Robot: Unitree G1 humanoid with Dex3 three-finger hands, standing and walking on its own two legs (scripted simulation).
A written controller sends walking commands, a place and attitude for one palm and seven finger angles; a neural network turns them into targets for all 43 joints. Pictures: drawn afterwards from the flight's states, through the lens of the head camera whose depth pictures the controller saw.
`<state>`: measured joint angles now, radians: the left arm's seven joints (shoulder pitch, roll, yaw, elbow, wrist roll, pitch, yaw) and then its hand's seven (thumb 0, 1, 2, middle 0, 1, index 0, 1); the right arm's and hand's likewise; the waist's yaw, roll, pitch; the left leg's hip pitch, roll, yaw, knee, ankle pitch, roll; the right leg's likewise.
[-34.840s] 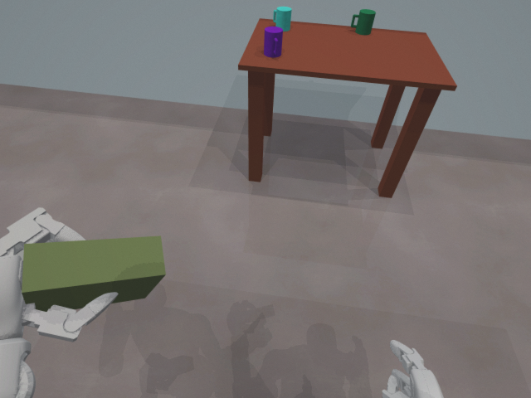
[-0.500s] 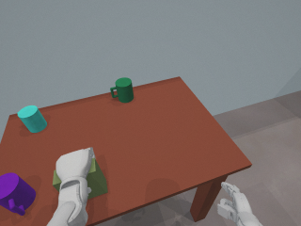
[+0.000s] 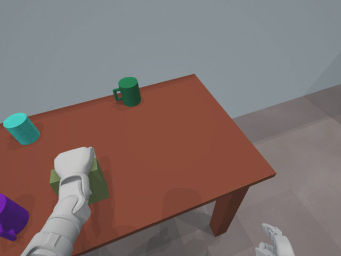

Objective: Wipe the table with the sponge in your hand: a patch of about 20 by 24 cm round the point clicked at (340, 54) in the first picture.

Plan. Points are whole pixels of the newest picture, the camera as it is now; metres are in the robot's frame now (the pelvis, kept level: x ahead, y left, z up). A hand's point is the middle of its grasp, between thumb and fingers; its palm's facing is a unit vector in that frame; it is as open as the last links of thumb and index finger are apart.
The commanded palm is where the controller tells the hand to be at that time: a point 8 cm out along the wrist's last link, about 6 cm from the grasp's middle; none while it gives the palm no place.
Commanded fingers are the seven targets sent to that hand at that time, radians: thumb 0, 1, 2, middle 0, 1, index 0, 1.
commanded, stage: wipe forward along the first lane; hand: left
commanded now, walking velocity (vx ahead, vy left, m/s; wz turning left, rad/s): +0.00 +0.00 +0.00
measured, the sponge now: (84, 189) +0.29 +0.28 -0.05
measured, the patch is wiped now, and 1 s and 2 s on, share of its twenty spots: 0.10 0.20 0.35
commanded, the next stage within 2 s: slide across to the middle lane in 1.12 s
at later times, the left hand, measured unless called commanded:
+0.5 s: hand (80, 160) +0.35 +0.30 +0.00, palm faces -0.15 +0.01 -0.99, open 9.3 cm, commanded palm +0.34 +0.30 +0.03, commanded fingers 0.00 0.10 1.30 -1.20 -1.60 -1.20 -1.60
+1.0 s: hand (77, 146) +0.40 +0.33 +0.00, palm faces -0.16 +0.02 -0.99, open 9.3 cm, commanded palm +0.39 +0.32 +0.03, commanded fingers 0.00 0.10 1.30 -1.20 -1.60 -1.20 -1.60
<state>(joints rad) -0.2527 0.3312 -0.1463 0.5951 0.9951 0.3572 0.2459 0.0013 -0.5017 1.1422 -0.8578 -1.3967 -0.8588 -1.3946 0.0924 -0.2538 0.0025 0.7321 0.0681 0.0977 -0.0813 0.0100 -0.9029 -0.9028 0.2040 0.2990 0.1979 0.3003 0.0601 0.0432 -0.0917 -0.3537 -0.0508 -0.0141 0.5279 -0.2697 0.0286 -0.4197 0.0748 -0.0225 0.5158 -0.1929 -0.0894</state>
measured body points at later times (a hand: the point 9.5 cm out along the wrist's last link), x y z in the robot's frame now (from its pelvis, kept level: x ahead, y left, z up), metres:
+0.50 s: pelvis -0.01 -0.02 -0.01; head +0.04 -0.04 +0.43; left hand +0.35 +0.30 +0.05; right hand +0.12 -0.28 -0.14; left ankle +0.00 +0.10 -0.73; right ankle +0.04 -0.06 -0.73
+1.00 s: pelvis -0.01 +0.00 -0.02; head +0.06 -0.01 +0.42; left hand +0.40 +0.32 +0.05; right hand +0.07 -0.27 -0.15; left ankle +0.00 +0.11 -0.73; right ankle +0.04 -0.06 -0.73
